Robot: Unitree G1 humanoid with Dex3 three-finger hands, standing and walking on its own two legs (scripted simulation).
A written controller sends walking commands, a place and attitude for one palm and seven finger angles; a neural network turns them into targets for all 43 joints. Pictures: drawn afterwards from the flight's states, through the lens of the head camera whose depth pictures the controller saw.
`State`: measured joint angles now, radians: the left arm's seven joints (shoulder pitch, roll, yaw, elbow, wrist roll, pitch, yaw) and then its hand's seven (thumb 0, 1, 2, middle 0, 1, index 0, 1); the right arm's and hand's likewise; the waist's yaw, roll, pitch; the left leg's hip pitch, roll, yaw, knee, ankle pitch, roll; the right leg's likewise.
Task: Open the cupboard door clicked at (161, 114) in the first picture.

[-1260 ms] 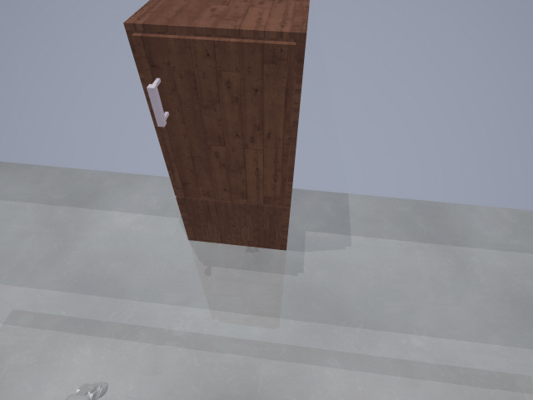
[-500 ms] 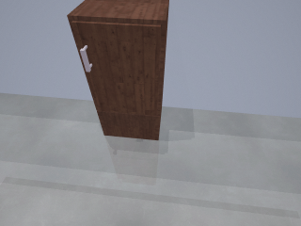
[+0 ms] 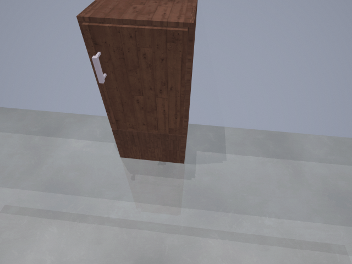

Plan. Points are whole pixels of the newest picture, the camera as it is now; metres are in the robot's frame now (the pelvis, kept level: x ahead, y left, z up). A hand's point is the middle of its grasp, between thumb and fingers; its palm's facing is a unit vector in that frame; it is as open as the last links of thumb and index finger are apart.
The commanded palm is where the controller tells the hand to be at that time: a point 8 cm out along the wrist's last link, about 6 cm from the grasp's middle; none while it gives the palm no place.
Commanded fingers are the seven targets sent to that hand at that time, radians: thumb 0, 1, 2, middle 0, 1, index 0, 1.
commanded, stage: look at it before walking up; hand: left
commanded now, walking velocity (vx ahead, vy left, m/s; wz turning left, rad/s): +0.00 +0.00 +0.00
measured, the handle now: (100, 67) +0.87 +0.38 -0.03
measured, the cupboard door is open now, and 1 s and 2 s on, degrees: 0 0 0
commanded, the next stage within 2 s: take the last steps up to it in 0.20 s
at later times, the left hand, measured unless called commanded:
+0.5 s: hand out of the picture +0.07 +0.24 -0.16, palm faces +0.04 -0.96 -0.29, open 7.4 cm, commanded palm none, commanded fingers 0.00 0.90 0.90 -0.20 -0.30 -0.20 -0.30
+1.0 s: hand (61, 254) +0.18 +0.33 -0.18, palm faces +0.07 -0.98 -0.17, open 7.4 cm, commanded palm none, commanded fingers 0.00 0.90 0.90 -0.20 -0.30 -0.20 -0.30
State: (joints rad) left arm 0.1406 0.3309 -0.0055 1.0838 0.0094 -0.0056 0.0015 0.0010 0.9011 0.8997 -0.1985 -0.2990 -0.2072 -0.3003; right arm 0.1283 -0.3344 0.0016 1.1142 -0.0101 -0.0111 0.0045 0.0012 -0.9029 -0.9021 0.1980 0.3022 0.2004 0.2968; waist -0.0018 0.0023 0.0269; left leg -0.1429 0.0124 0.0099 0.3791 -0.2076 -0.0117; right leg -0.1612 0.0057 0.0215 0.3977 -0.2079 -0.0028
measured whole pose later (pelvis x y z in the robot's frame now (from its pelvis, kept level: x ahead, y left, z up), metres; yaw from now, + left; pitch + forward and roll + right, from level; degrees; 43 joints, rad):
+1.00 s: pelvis +0.15 +0.15 +0.00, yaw +1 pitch -1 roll +0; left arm 0.25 0.18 0.06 1.06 0.03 0.00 0.00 0.00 0.91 0.90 -0.19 -0.30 -0.20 -0.30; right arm 0.47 -0.08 0.00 1.14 -0.01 -0.07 -0.02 0.00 -0.90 -0.90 0.20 0.30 0.20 0.30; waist -0.01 -0.03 0.02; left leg -0.03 -0.09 0.16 0.28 -0.26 0.13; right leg -0.59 -0.09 -0.08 1.13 -0.22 0.00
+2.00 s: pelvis +0.29 +0.22 -0.01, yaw -3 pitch +0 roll -2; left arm 0.21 0.24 0.08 0.97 0.02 0.08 0.01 0.00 0.91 0.90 -0.19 -0.30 -0.20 -0.30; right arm 0.20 -0.17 -0.05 0.98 -0.03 0.01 -0.03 0.00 -0.91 -0.90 0.20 0.30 0.20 0.30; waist -0.02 -0.01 0.06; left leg -0.34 0.14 0.08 0.45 -0.10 -0.03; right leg -0.35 -0.03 -0.01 0.92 -0.46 0.04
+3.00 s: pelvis +0.21 +0.14 +0.00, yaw -2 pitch -2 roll +0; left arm 0.33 0.10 0.01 1.14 0.01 -0.02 0.05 0.00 0.91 0.90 -0.19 -0.30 -0.20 -0.30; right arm 0.36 -0.12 0.00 1.16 -0.02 0.01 -0.03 0.00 -0.91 -0.90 0.19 0.30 0.20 0.30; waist 0.00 0.04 0.02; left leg -0.20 0.06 0.04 0.48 -0.28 -0.03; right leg -0.17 0.06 -0.10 0.37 -0.18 -0.07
